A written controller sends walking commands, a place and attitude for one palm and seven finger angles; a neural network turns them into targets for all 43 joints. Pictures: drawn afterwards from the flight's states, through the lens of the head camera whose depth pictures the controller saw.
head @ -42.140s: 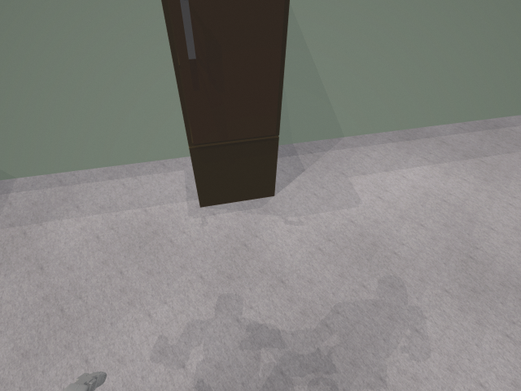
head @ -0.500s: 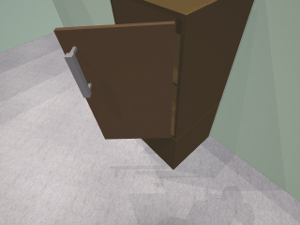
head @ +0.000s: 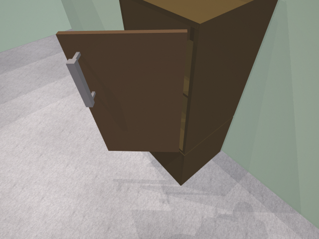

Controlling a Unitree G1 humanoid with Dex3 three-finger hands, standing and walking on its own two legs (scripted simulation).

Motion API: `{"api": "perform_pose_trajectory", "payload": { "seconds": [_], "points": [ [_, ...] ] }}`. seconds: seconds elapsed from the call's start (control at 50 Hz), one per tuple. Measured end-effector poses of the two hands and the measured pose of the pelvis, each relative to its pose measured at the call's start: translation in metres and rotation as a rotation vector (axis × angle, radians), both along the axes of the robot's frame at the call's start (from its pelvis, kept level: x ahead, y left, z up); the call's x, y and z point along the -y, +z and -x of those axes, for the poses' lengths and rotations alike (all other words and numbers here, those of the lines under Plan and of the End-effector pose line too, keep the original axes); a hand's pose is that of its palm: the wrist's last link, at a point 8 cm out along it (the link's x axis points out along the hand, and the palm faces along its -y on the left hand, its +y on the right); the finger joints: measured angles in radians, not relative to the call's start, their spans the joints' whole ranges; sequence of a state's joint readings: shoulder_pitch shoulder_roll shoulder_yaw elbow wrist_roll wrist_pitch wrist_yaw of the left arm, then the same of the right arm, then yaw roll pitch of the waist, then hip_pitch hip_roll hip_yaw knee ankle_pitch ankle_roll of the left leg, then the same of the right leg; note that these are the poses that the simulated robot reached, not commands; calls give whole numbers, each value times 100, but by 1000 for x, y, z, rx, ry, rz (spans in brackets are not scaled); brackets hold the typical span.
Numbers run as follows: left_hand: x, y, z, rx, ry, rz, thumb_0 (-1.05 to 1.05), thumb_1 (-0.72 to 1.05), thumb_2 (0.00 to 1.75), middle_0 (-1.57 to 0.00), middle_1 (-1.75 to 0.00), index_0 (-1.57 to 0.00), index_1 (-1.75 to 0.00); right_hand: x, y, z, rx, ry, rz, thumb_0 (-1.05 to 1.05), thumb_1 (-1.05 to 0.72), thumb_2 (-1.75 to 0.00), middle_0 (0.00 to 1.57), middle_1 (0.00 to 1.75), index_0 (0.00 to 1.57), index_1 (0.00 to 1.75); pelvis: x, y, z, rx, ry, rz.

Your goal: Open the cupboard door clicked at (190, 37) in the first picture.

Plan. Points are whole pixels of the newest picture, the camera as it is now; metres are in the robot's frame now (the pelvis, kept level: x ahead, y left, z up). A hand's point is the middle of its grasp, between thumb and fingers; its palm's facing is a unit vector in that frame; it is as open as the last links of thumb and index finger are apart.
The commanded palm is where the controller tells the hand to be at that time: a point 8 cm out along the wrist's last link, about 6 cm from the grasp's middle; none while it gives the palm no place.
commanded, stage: come to a stop and stand still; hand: left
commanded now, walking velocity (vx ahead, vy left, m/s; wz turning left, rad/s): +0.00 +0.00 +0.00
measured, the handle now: (84, 80) +0.53 +0.27 +0.11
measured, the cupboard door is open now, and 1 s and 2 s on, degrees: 48 48 48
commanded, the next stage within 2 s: look again from close up in 0.04 s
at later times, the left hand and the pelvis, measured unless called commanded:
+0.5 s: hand out of the picture +0.01 +0.19 -0.17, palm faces +0.04 -0.97 -0.22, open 7.3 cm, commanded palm none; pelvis +0.00 +0.01 +0.00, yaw +0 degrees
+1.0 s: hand (83, 197) +0.21 +0.19 +0.03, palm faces +0.05 -1.00 +0.01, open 7.9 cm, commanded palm +0.12 +0.26 -0.03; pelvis -0.03 +0.03 -0.03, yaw +0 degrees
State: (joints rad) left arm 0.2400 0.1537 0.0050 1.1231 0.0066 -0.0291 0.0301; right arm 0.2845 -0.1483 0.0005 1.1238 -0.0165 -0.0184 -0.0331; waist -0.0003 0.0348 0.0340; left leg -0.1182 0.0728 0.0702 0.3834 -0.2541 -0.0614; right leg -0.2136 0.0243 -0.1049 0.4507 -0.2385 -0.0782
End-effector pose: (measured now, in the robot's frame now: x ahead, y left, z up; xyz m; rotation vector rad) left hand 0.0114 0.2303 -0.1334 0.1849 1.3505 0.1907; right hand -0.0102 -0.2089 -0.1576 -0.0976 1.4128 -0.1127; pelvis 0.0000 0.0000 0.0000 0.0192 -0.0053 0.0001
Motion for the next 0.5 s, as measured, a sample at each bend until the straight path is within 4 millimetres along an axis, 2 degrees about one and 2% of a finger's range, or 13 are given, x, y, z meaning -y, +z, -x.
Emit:
{"api": "perform_pose_trajectory", "payload": {
  "seconds": [0.2, 0.5],
  "points": [
    [1, -2, 5, -19, 12, 13, 1, 92, 90, -20, -30, -20, -30, 2, 2, -5, -3, 4, 15, 1, -91, -90, 20, 30, 19, 30, -1, 1, -4, 4, 0, 2],
    [-4, -3, 5, -16, 11, 19, 1, 92, 90, -20, -30, -20, -30, -8, 4, 8, -35, -3, 9, 1, -91, -90, 20, 30, 20, 30, -6, 1, -4, 6, 1, 4]
  ]
}}
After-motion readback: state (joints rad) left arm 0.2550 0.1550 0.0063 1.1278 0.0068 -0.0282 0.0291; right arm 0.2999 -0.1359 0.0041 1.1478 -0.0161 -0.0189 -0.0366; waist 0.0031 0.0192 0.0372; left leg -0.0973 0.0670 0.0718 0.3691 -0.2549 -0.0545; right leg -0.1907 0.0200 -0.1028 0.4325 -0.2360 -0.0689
